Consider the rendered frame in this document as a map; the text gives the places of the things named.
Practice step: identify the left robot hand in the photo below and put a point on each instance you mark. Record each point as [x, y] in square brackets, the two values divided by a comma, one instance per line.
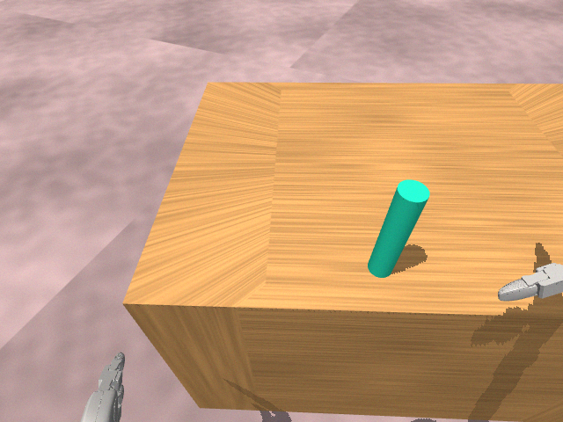
[104, 405]

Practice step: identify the right robot hand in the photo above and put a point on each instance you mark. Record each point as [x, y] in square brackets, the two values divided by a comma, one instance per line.
[546, 281]

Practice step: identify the can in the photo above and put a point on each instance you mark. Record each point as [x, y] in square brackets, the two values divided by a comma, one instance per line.
[407, 204]

